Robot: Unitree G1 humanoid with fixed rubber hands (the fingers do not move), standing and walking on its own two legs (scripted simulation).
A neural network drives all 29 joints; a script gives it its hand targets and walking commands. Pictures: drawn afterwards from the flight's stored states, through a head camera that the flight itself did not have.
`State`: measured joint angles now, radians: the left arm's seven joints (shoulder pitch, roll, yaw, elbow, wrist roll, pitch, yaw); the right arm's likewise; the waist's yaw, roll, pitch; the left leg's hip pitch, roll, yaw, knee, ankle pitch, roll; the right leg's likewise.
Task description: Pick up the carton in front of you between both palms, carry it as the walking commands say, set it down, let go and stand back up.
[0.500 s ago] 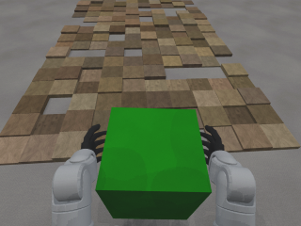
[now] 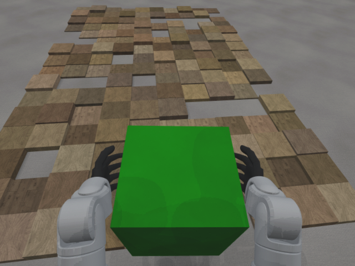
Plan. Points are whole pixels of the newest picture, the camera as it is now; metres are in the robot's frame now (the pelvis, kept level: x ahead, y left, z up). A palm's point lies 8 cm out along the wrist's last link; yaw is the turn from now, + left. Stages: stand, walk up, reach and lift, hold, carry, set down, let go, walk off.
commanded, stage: carry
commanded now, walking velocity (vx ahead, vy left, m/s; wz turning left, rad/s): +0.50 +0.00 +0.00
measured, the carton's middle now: (177, 195) +0.27 +0.00 +0.03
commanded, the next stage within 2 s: none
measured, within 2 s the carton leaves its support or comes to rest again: neither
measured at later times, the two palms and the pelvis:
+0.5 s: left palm (129, 52) +0.69 +0.14 +0.16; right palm (225, 53) +0.69 -0.16 +0.17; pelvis +0.32 +0.00 -0.01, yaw -1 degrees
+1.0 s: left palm (144, 15) +1.05 +0.13 +0.15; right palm (212, 17) +1.07 -0.17 +0.15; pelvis +0.66 -0.03 +0.01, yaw +1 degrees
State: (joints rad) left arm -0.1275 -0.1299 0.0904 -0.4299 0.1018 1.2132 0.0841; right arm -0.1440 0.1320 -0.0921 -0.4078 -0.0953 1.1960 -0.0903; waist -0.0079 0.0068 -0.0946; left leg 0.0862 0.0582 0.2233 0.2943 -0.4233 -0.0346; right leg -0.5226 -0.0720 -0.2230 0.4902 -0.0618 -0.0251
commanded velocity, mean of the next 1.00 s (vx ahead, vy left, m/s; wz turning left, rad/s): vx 0.50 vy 0.00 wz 0.00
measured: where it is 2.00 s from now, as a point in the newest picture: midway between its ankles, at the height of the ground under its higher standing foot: (175, 130)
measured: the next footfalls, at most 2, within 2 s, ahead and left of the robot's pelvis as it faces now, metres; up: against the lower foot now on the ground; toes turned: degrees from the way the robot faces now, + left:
right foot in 0.02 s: +0.19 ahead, -0.10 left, +0.00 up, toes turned -13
left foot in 0.50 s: +0.50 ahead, +0.09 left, +0.01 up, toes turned +7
